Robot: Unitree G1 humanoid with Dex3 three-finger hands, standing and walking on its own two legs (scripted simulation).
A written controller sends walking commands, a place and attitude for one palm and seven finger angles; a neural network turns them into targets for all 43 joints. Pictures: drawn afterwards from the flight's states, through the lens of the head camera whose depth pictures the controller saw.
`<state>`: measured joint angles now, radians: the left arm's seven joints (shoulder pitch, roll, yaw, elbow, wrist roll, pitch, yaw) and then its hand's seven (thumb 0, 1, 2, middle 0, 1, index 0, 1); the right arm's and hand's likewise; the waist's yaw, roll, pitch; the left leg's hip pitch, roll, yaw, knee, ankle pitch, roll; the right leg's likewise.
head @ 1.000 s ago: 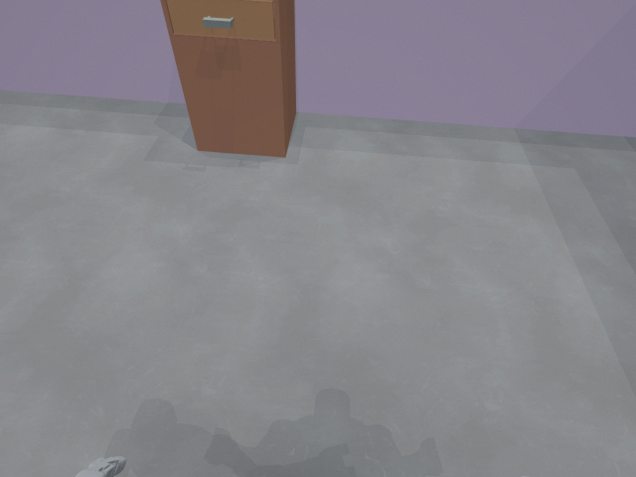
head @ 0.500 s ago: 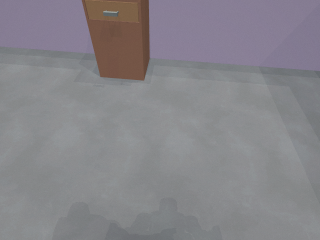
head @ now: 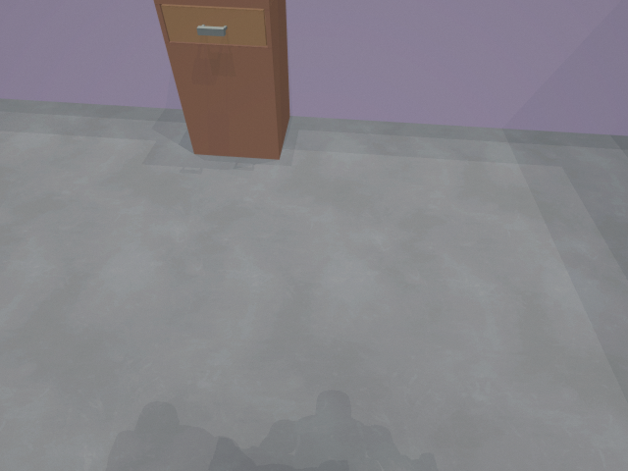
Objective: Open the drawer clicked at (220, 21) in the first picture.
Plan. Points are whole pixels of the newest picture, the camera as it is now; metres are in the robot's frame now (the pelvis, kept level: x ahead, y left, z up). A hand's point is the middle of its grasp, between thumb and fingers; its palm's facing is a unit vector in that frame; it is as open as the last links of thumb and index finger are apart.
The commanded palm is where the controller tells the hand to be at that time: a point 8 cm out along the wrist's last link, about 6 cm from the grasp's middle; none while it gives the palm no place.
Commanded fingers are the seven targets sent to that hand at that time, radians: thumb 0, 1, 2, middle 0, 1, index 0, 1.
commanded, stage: look at it before walking up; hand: left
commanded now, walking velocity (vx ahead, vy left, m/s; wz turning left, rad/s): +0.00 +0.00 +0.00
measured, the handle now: (212, 29) +1.71 +0.51 -0.11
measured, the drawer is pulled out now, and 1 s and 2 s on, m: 0.00 0.00 0.00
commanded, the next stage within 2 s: walk to a spot facing it in 0.54 s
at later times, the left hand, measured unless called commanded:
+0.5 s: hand out of the picture +0.08 +0.25 -0.16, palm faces -0.03 -0.94 -0.33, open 7.3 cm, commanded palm none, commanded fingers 0.00 0.90 0.90 -0.20 -0.30 -0.20 -0.30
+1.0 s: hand out of the picture +0.02 +0.24 -0.20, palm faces +0.16 -0.97 -0.18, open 7.3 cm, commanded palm none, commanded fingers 0.00 0.90 0.90 -0.20 -0.30 -0.20 -0.30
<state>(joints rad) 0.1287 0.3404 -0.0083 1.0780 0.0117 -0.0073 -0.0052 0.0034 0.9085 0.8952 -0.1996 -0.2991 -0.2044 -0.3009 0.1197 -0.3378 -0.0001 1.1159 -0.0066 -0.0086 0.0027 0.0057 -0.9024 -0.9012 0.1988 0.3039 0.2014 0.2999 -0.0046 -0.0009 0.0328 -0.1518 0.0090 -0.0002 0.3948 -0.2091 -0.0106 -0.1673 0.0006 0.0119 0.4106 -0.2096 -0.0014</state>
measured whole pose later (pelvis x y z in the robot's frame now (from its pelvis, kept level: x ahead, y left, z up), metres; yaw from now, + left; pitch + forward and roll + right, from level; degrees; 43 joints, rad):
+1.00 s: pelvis +0.06 +0.05 -0.02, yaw +9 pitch +0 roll -1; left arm 0.33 0.24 0.03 1.06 0.02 0.00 -0.01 0.00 0.91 0.90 -0.20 -0.30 -0.20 -0.30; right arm 0.31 -0.21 -0.03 1.06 -0.02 -0.01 0.03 0.01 -0.90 -0.90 0.20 0.30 0.20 0.30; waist -0.01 -0.05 0.02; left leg -0.31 0.03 0.11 0.62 -0.31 0.03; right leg -0.17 -0.10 -0.11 0.65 -0.45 0.04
